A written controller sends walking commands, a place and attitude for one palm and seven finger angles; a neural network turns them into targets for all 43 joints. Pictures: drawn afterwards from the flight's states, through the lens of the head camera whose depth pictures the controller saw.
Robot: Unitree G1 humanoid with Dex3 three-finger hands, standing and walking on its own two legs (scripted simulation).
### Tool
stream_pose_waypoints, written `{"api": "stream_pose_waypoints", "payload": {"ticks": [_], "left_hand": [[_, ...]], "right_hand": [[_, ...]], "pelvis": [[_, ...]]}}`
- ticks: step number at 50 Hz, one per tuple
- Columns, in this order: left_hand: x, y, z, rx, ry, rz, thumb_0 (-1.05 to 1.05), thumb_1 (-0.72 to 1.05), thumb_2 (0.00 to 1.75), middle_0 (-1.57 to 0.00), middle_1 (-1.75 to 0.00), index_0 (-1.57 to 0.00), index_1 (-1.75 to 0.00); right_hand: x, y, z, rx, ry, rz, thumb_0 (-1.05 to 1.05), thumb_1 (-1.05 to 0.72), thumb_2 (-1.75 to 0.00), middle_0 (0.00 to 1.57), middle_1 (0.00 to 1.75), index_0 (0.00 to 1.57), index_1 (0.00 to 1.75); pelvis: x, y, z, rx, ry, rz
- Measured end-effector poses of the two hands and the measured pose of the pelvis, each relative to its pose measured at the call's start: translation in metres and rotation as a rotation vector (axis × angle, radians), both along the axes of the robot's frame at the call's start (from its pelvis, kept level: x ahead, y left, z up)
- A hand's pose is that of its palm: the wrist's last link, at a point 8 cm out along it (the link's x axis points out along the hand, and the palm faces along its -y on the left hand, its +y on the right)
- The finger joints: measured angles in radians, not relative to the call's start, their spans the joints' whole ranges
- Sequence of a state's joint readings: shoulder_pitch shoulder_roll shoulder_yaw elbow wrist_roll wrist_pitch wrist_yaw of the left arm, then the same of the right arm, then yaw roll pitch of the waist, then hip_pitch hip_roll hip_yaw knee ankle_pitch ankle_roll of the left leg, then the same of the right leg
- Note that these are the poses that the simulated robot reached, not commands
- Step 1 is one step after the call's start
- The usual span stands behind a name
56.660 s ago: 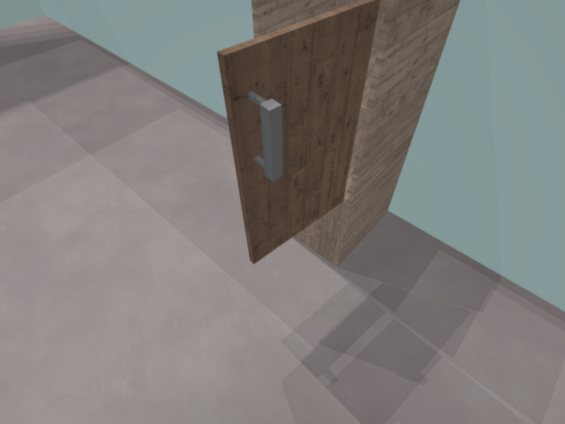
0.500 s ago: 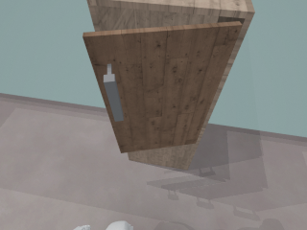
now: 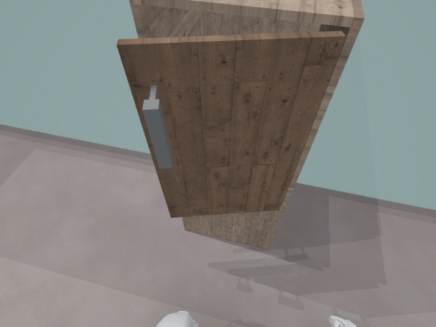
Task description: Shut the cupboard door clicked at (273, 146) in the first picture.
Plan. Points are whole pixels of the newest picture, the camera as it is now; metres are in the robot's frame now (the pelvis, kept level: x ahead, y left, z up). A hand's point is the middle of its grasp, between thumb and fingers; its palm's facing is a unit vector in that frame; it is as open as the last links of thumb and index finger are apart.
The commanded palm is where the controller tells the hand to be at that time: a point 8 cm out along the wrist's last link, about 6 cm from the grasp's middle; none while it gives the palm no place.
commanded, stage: come to a stop and stand still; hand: left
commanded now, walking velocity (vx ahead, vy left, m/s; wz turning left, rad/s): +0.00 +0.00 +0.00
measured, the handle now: (160, 129) +0.44 +0.16 +0.11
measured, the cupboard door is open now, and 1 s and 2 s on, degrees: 18 18 18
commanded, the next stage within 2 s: look again from close up in 1.52 s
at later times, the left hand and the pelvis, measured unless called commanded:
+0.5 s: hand out of the picture -0.06 +0.19 -0.17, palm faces +0.06 -0.98 -0.19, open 7.4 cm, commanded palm none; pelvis -0.08 +0.01 +0.00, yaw +2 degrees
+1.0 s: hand out of the picture -0.17 +0.19 -0.17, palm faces +0.09 -0.98 -0.16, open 7.4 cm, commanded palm none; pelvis -0.15 +0.02 +0.02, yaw +2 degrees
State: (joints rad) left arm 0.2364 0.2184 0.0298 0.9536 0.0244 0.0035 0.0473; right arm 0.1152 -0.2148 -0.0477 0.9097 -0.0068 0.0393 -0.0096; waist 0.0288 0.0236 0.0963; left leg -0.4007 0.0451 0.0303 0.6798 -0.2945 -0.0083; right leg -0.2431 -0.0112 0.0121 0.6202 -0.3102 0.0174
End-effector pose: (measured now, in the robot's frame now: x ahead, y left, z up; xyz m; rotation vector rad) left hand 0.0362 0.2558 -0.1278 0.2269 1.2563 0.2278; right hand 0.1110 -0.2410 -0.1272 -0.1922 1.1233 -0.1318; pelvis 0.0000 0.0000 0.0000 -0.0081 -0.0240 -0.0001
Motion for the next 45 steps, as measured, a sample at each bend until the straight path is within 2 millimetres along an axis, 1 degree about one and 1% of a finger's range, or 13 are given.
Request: {"api": "stream_pose_waypoints", "payload": {"ticks": [2,5,8,12,16,20,23,27,30,35,37,41,45], "left_hand": [[-0.011,-0.008,-0.001,-0.007,-0.004,-0.015,0.01,0.91,0.90,-0.20,-0.30,-0.20,-0.30],[-0.023,-0.016,-0.005,-0.027,-0.025,-0.015,0.01,0.90,0.90,-0.20,-0.30,-0.20,-0.30],[-0.030,-0.021,-0.011,-0.055,-0.043,-0.012,0.01,0.90,0.90,-0.20,-0.30,-0.20,-0.30],[-0.039,-0.027,-0.008,-0.077,-0.068,-0.009,0.01,0.90,0.90,-0.20,-0.30,-0.21,-0.30],[-0.063,-0.032,-0.003,-0.086,-0.072,-0.001,0.01,0.90,0.90,-0.20,-0.30,-0.20,-0.30],[-0.087,-0.029,-0.008,-0.096,-0.031,0.006,0.01,0.90,0.90,-0.20,-0.30,-0.21,-0.30],[-0.096,-0.022,-0.016,-0.103,-0.012,0.008,0.01,0.90,0.90,-0.20,-0.30,-0.21,-0.30],[-0.109,-0.016,-0.013,-0.104,-0.008,0.016,0.01,0.90,0.90,-0.20,-0.30,-0.20,-0.30],[-0.128,-0.017,-0.009,-0.103,0.000,0.032,0.01,0.90,0.90,-0.20,-0.30,-0.20,-0.30],[-0.178,-0.026,-0.005,-0.113,0.087,0.048,0.01,0.91,0.90,-0.20,-0.30,-0.20,-0.30],[-0.192,-0.026,-0.007,-0.125,0.122,0.056,0.01,0.90,0.90,-0.20,-0.30,-0.20,-0.30],[-0.203,-0.022,-0.017,-0.148,0.143,0.059,0.01,0.90,0.90,-0.20,-0.30,-0.20,-0.30],[-0.203,-0.017,-0.014,-0.155,0.116,0.060,0.01,0.90,0.90,-0.20,-0.30,-0.20,-0.30]], "right_hand": [[-0.011,-0.007,-0.001,-0.003,-0.014,-0.019,0.00,-0.90,-0.90,0.20,0.30,0.21,0.30],[-0.030,-0.011,0.000,-0.007,-0.021,-0.040,0.00,-0.90,-0.90,0.20,0.30,0.20,0.30],[-0.055,-0.006,0.001,-0.008,-0.017,-0.039,0.00,-0.91,-0.90,0.20,0.30,0.20,0.30],[-0.092,0.002,0.000,0.010,0.031,-0.024,0.00,-0.90,-0.90,0.20,0.30,0.20,0.30],[-0.123,0.006,-0.001,0.028,0.092,-0.028,0.01,-0.91,-0.90,0.20,0.30,0.20,0.30],[-0.154,0.007,0.000,0.022,0.115,-0.063,0.01,-0.91,-0.90,0.20,0.30,0.21,0.30],[-0.182,0.011,-0.001,0.005,0.143,-0.082,0.00,-0.91,-0.90,0.20,0.30,0.20,0.30],[-0.214,0.018,0.000,0.006,0.210,-0.089,0.00,-0.91,-0.90,0.20,0.30,0.20,0.30],[-0.224,0.021,-0.001,0.016,0.235,-0.079,0.01,-0.90,-0.90,0.20,0.30,0.20,0.30],[-0.223,0.023,0.001,0.034,0.205,-0.080,0.01,-0.90,-0.90,0.20,0.30,0.20,0.30],[-0.223,0.025,0.005,0.033,0.182,-0.081,0.01,-0.90,-0.90,0.20,0.30,0.20,0.30],[-0.232,0.032,0.005,0.010,0.171,-0.075,0.00,-0.90,-0.90,0.20,0.30,0.20,0.30],[-0.245,0.042,0.009,0.009,0.209,-0.053,0.00,-0.90,-0.90,0.20,0.30,0.20,0.30]], "pelvis": [[-0.006,-0.001,-0.002,-0.016,-0.022,0.011],[-0.014,-0.002,-0.004,-0.017,-0.041,0.026],[-0.023,-0.001,-0.006,-0.008,-0.060,0.029],[-0.039,-0.003,-0.002,-0.011,-0.054,0.028],[-0.055,-0.006,0.004,-0.009,-0.046,0.035],[-0.066,-0.002,0.004,-0.011,-0.038,0.035],[-0.075,0.003,0.001,-0.014,-0.038,0.039],[-0.089,0.006,0.005,-0.020,-0.032,0.036],[-0.098,0.007,0.007,-0.018,-0.022,0.034],[-0.116,0.007,0.013,-0.010,-0.019,0.027],[-0.120,0.010,0.014,-0.010,-0.018,0.025],[-0.129,0.017,0.009,-0.020,-0.011,0.033],[-0.138,0.022,0.014,-0.014,-0.011,0.034]]}}
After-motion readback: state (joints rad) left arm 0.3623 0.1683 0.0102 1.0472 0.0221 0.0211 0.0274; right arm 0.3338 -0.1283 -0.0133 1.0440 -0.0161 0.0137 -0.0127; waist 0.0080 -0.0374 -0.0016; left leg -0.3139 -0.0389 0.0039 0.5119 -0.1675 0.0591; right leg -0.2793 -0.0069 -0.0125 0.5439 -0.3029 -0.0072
